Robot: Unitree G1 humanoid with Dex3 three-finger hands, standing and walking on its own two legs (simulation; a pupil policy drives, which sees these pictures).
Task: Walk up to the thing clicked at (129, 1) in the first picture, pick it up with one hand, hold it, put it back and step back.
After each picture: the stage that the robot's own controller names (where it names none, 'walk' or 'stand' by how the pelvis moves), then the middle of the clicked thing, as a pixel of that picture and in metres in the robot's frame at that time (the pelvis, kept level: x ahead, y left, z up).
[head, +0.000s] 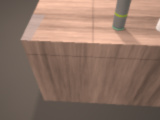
stand; (122, 7) +0.78 -0.21 +0.06
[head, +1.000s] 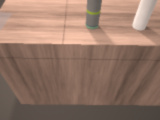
rise first; (94, 4) +0.73 -0.02 +0.09
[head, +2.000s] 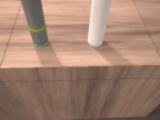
stand; (35, 19) +0.58 +0.21 +0.08
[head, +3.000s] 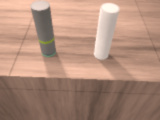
stand; (45, 32) +0.57 +0.18 +0.06
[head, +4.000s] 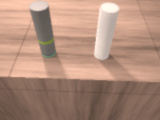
stand; (44, 32) +0.57 +0.17 +0.06
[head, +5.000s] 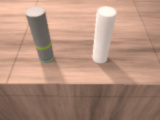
stand; (41, 37) +0.55 +0.19 +0.05
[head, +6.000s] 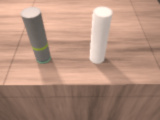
stand; (38, 38) +0.54 +0.20 +0.05
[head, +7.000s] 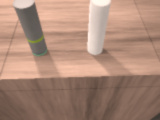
rise first; (33, 30) +0.55 +0.21 +0.06
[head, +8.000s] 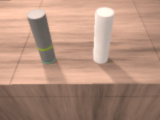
rise first; (43, 39) +0.55 +0.21 +0.06
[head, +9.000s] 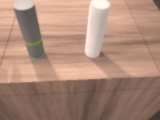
go down; (31, 32) +0.55 +0.19 +0.06
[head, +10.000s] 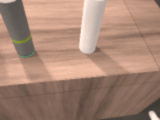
go down; (18, 28) +0.52 +0.20 +0.08
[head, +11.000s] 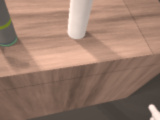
close in; out of the picture +0.53 +0.21 +0.11
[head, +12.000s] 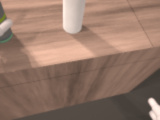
close; out of the picture +0.54 +0.21 +0.13
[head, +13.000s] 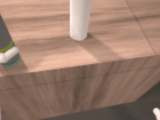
lift; out of the picture +0.46 +0.22 +0.11
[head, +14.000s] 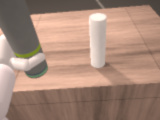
lift; (22, 37) +0.32 +0.16 +0.28
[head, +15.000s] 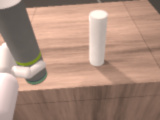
hold; (24, 46) +0.33 +0.16 +0.24
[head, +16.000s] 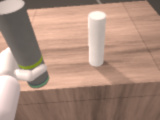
hold; (26, 50) +0.33 +0.16 +0.22
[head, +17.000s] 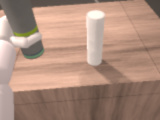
crouch; (21, 18) +0.41 +0.17 +0.27
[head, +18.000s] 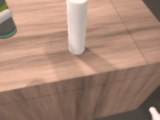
lower; out of the picture +0.52 +0.20 +0.24
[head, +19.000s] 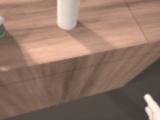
lower; out of the picture +0.54 +0.21 +0.13
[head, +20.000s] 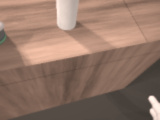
lower; out of the picture +0.53 +0.21 +0.13
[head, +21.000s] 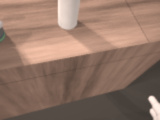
lower; out of the picture +0.53 +0.22 +0.13
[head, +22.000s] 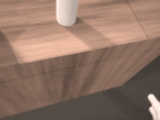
lower; out of the picture +0.54 +0.23 +0.14
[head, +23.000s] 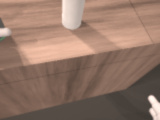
open; out of the picture +0.53 +0.22 +0.13
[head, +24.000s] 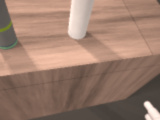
sink last; out of the picture +0.52 +0.21 +0.12
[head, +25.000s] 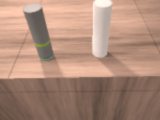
sink last; (40, 35) +0.55 +0.22 +0.09
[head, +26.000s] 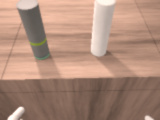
stand; (35, 33) +0.53 +0.21 +0.08
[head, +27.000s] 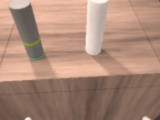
stand; (29, 33) +0.53 +0.22 +0.09
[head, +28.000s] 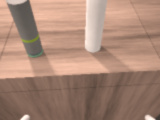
stand; (27, 29) +0.53 +0.22 +0.10
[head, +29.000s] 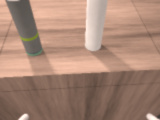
stand; (26, 27) +0.53 +0.22 +0.11
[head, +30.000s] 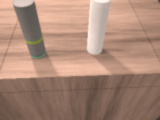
stand; (32, 31) +0.53 +0.21 +0.09
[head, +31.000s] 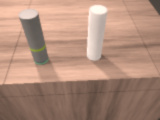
walk; (35, 40) +0.55 +0.21 +0.05
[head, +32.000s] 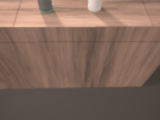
walk; out of the picture +0.78 +0.21 +0.07
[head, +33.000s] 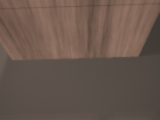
stand; out of the picture +1.13 +0.21 +0.08
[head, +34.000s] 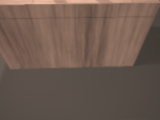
stand; out of the picture +1.14 +0.20 +0.06
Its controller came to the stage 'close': yes
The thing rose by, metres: 0.21
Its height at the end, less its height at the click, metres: +0.00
